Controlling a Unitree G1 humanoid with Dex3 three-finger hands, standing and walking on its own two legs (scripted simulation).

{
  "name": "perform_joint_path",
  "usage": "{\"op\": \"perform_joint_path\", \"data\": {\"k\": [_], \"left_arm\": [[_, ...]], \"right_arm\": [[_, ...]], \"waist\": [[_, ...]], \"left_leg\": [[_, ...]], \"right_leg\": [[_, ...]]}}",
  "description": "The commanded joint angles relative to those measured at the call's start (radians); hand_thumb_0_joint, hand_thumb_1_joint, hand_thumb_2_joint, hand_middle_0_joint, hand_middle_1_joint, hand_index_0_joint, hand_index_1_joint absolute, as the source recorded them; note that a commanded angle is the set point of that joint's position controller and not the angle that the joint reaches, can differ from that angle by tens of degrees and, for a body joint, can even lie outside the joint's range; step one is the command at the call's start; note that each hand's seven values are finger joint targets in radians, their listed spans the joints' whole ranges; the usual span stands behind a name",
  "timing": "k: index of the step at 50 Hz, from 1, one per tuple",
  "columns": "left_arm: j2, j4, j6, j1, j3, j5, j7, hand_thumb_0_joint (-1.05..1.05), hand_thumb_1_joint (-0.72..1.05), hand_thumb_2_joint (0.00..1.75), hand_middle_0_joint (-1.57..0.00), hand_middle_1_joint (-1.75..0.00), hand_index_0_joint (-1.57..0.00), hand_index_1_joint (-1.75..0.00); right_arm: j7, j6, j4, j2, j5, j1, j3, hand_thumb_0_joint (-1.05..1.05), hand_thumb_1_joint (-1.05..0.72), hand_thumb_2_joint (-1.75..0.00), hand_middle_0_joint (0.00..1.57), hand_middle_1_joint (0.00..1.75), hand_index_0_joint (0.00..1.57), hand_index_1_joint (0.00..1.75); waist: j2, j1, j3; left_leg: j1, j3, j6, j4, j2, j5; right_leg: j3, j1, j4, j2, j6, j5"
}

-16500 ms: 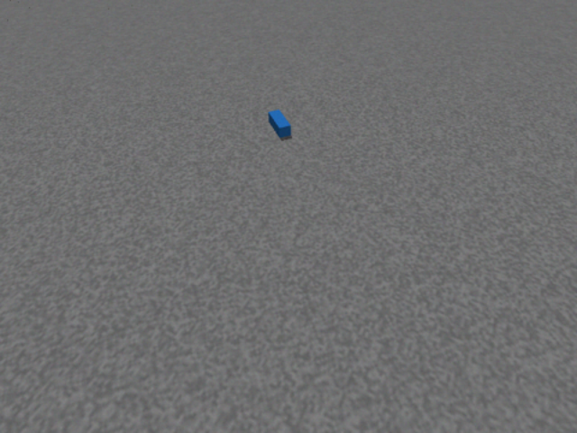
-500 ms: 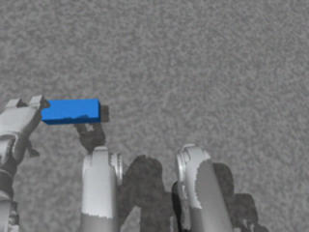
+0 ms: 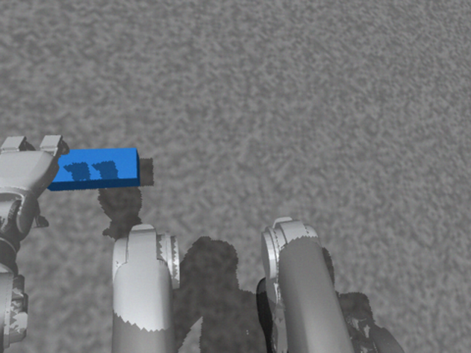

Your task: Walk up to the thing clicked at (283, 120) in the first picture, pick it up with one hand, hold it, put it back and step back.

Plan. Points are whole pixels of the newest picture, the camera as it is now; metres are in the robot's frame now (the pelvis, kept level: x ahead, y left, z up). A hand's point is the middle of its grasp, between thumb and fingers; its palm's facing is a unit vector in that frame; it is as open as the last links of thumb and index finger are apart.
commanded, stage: rise first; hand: left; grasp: from above
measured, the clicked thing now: (93, 169) +0.48 +0.30 -0.31
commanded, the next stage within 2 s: approach in 1.86 s
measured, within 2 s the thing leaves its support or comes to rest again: neither
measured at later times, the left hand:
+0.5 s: hand (52, 185) +0.41 +0.33 -0.18, palm faces -0.45 -0.09 -0.89, open 14.1 cm
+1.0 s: hand (56, 179) +0.42 +0.33 -0.19, palm faces -0.44 -0.09 -0.89, open 14.2 cm
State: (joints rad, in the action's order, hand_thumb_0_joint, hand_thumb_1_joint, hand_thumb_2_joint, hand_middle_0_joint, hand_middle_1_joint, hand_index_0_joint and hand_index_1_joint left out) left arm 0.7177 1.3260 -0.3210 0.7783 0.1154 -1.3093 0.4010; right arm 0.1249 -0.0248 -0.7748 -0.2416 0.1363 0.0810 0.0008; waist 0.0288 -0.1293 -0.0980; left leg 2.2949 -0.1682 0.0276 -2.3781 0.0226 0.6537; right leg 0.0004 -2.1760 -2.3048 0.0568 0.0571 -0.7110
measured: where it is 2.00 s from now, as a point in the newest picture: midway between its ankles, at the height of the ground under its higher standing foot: (217, 347)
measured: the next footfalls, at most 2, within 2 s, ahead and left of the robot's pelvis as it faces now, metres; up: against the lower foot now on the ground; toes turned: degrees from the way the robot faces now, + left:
none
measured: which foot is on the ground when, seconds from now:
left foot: down 0.00-1.00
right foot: down 0.00-1.00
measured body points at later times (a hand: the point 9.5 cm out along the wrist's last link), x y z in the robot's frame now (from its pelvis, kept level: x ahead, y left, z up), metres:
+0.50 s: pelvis +0.01 +0.00 -0.01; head +0.23 +0.08 +0.37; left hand +0.43 +0.33 -0.13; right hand +0.09 -0.27 -0.12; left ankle +0.08 +0.13 -0.31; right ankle +0.10 -0.15 -0.30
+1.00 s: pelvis +0.01 +0.00 -0.02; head +0.23 +0.08 +0.36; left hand +0.44 +0.33 -0.14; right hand +0.09 -0.28 -0.12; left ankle +0.08 +0.13 -0.31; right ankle +0.10 -0.15 -0.30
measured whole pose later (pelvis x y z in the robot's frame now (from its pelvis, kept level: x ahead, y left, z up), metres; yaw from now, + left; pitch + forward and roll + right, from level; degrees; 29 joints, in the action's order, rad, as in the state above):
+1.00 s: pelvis +0.01 +0.00 -0.02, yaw -2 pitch +32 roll -10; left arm 0.78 1.44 -0.30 0.86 0.14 -1.31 0.44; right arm 0.13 -0.03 -0.78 -0.25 0.17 0.09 -0.05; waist 0.04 -0.19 -0.06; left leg 2.34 -0.20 0.04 -2.44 0.02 0.68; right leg 0.02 -2.23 -2.36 0.07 0.07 -0.72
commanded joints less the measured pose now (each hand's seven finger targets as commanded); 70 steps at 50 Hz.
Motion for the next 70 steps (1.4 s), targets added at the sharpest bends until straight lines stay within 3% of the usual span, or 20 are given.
{"op": "perform_joint_path", "data": {"k": [1,4,10,14,17,18,20,25,28,39,40,44,53,57,60,61,64,65,68,70], "left_arm": [[0.241,-0.104,0.015,0.294,0.040,0.015,0.055,0.00,-0.53,0.99,-0.06,-1.03,-0.07,-1.02],[0.248,-0.103,0.022,0.294,0.045,0.019,0.060,0.00,-0.54,1.00,-0.06,-1.03,-0.07,-1.03],[0.264,-0.072,0.030,0.298,0.055,0.025,0.062,0.00,-0.53,0.99,-0.06,-1.04,-0.07,-1.03],[0.275,-0.075,0.026,0.301,0.061,0.033,0.060,0.00,-0.53,0.99,-0.06,-1.04,-0.08,-1.03],[0.279,-0.059,0.024,0.288,0.067,0.030,0.061,0.00,-0.53,0.99,-0.06,-1.05,-0.07,-1.03],[0.291,-0.070,0.021,0.295,0.070,0.032,0.063,0.00,-0.61,1.07,-0.07,-0.99,-0.04,-1.02],[0.292,-0.081,0.017,0.295,0.079,0.032,0.067,0.00,-0.56,1.02,-0.07,-1.01,-0.07,-1.02],[0.279,-0.064,0.018,0.310,0.062,0.028,0.067,0.00,-0.57,1.04,-0.07,-1.01,-0.06,-1.02],[0.296,-0.059,0.018,0.304,0.072,0.028,0.070,0.00,-0.56,1.03,-0.07,-1.02,-0.06,-1.02],[0.310,-0.020,0.016,0.333,0.061,0.025,0.075,0.00,-0.58,1.04,-0.07,-1.02,-0.06,-1.03],[0.313,-0.013,0.014,0.346,0.058,0.023,0.074,0.00,-0.58,1.04,-0.07,-1.02,-0.06,-1.03],[0.323,-0.028,0.016,0.362,0.064,0.020,0.076,0.00,-0.58,1.04,-0.07,-1.01,-0.06,-1.03],[0.331,0.022,0.022,0.381,0.047,0.016,0.075,0.00,-0.59,1.05,-0.06,-1.02,-0.05,-1.04],[0.352,-0.006,0.018,0.394,0.058,0.019,0.071,0.00,-0.58,1.05,-0.06,-1.02,-0.05,-1.04],[0.343,0.005,0.019,0.390,0.049,0.017,0.062,0.00,-0.60,1.06,-0.06,-1.02,-0.05,-1.04],[0.361,-0.008,0.020,0.396,0.060,0.020,0.061,0.00,-0.59,1.05,-0.06,-1.03,-0.05,-1.04],[0.382,0.001,0.018,0.384,0.068,0.017,0.058,0.00,-0.59,1.05,-0.06,-1.03,-0.05,-1.05],[0.356,0.027,0.021,0.371,0.053,0.016,0.055,0.00,-0.60,1.05,-0.06,-1.03,-0.05,-1.05],[0.387,-0.024,0.020,0.402,0.070,0.023,0.053,0.00,-0.59,1.05,-0.06,-1.03,-0.05,-1.04],[0.359,-0.025,0.024,0.394,0.054,0.019,0.047,0.00,-0.60,1.05,-0.06,-1.02,-0.05,-1.04]], "right_arm": [[-0.009,-0.010,0.027,-0.249,0.004,0.169,0.077,0.00,-0.90,-0.90,0.20,0.30,0.20,0.30],[-0.010,-0.011,0.025,-0.245,0.003,0.170,0.075,0.00,-0.90,-0.90,0.20,0.30,0.20,0.30],[-0.006,-0.015,0.022,-0.241,0.009,0.183,0.067,0.00,-0.91,-0.90,0.20,0.30,0.20,0.30],[-0.007,-0.016,0.020,-0.243,0.007,0.175,0.067,0.00,-0.90,-0.90,0.20,0.30,0.20,0.30],[-0.005,-0.016,0.020,-0.241,0.010,0.181,0.062,0.00,-0.90,-0.90,0.20,0.30,0.20,0.30],[-0.004,-0.015,0.019,-0.241,0.009,0.182,0.060,0.00,-0.91,-0.90,0.20,0.30,0.20,0.30],[-0.005,-0.014,0.019,-0.242,0.011,0.186,0.057,0.00,-0.91,-0.90,0.20,0.30,0.20,0.30],[-0.001,-0.013,0.013,-0.249,0.012,0.192,0.060,0.00,-0.90,-0.90,0.20,0.30,0.20,0.30],[0.000,-0.011,0.010,-0.252,0.015,0.193,0.054,0.00,-0.91,-0.90,0.20,0.30,0.20,0.30],[0.003,-0.011,0.013,-0.257,0.022,0.183,0.035,0.00,-0.91,-0.90,0.20,0.30,0.20,0.30],[0.002,-0.011,0.015,-0.263,0.025,0.184,0.035,0.00,-0.90,-0.90,0.20,0.30,0.20,0.30],[0.001,-0.010,0.015,-0.265,0.025,0.184,0.031,0.00,-0.91,-0.90,0.20,0.30,0.20,0.30],[-0.001,-0.012,0.014,-0.272,0.030,0.180,0.019,0.00,-0.90,-0.90,0.20,0.30,0.20,0.30],[-0.001,-0.014,0.018,-0.277,0.034,0.183,0.014,0.00,-0.90,-0.90,0.20,0.30,0.20,0.30],[0.002,-0.014,0.017,-0.276,0.037,0.199,0.009,0.00,-0.90,-0.90,0.20,0.30,0.20,0.30],[0.001,-0.012,0.015,-0.277,0.034,0.197,0.012,0.00,-0.91,-0.90,0.20,0.30,0.20,0.30],[0.003,-0.009,0.022,-0.277,0.038,0.195,0.004,0.00,-0.91,-0.90,0.20,0.30,0.20,0.30],[0.002,-0.007,0.022,-0.274,0.038,0.195,0.005,0.00,-0.91,-0.90,0.20,0.30,0.20,0.30],[0.001,-0.006,0.023,-0.280,0.032,0.192,0.007,0.00,-0.90,-0.90,0.20,0.30,0.20,0.30],[0.002,-0.004,0.027,-0.280,0.033,0.195,0.010,0.00,-0.90,-0.90,0.20,0.30,0.20,0.30]], "waist": [[-0.296,-0.005,-0.626],[-0.305,0.003,-0.630],[-0.252,-0.019,-0.623],[-0.283,-0.006,-0.620],[-0.255,-0.017,-0.606],[-0.257,-0.015,-0.610],[-0.271,-0.011,-0.630],[-0.293,-0.031,-0.616],[-0.296,-0.028,-0.633],[-0.285,-0.037,-0.603],[-0.285,-0.053,-0.594],[-0.313,-0.043,-0.613],[-0.321,-0.064,-0.563],[-0.326,-0.059,-0.593],[-0.325,-0.076,-0.592],[-0.317,-0.061,-0.617],[-0.335,-0.060,-0.601],[-0.306,-0.069,-0.591],[-0.366,-0.052,-0.618],[-0.360,-0.062,-0.613]], "left_leg": [[-0.598,0.107,-0.038,0.282,-0.013,-0.090],[-0.600,0.106,-0.037,0.277,-0.013,-0.098],[-0.537,0.125,-0.050,0.239,-0.011,-0.117],[-0.545,0.118,-0.045,0.244,-0.014,-0.095],[-0.522,0.125,-0.050,0.226,-0.012,-0.106],[-0.514,0.126,-0.051,0.222,-0.011,-0.110],[-0.527,0.129,-0.049,0.218,-0.011,-0.129],[-0.547,0.118,-0.044,0.220,-0.015,-0.132],[-0.548,0.123,-0.046,0.202,-0.014,-0.166],[-0.507,0.121,-0.048,0.195,-0.012,-0.127],[-0.499,0.119,-0.048,0.189,-0.014,-0.118],[-0.521,0.115,-0.043,0.198,-0.013,-0.121],[-0.503,0.108,-0.042,0.192,-0.013,-0.107],[-0.518,0.105,-0.039,0.194,-0.014,-0.118],[-0.515,0.106,-0.041,0.181,-0.012,-0.144],[-0.521,0.106,-0.042,0.178,-0.014,-0.150],[-0.504,0.108,-0.042,0.181,-0.013,-0.144],[-0.497,0.108,-0.045,0.173,-0.014,-0.141],[-0.532,0.104,-0.036,0.195,-0.012,-0.145],[-0.546,0.101,-0.035,0.197,-0.015,-0.146]], "right_leg": [[0.156,0.159,0.202,0.003,-0.088,0.154],[0.153,0.161,0.194,0.003,-0.091,0.165],[0.147,0.211,0.213,0.009,-0.086,0.191],[0.150,0.181,0.195,0.008,-0.090,0.165],[0.148,0.204,0.203,0.009,-0.088,0.181],[0.147,0.212,0.204,0.011,-0.087,0.187],[0.146,0.224,0.198,0.010,-0.086,0.201],[0.156,0.193,0.183,0.009,-0.088,0.205],[0.152,0.216,0.182,0.008,-0.084,0.239],[0.158,0.202,0.179,0.013,-0.087,0.210],[0.162,0.197,0.178,0.014,-0.086,0.202],[0.167,0.189,0.165,0.014,-0.088,0.201],[0.171,0.159,0.157,0.013,-0.089,0.193],[0.174,0.175,0.156,0.014,-0.087,0.200],[0.172,0.197,0.158,0.014,-0.084,0.230],[0.171,0.200,0.158,0.014,-0.084,0.235],[0.172,0.205,0.158,0.015,-0.085,0.230],[0.171,0.205,0.165,0.017,-0.082,0.232],[0.176,0.185,0.146,0.013,-0.091,0.223],[0.180,0.182,0.151,0.015,-0.090,0.227]]}}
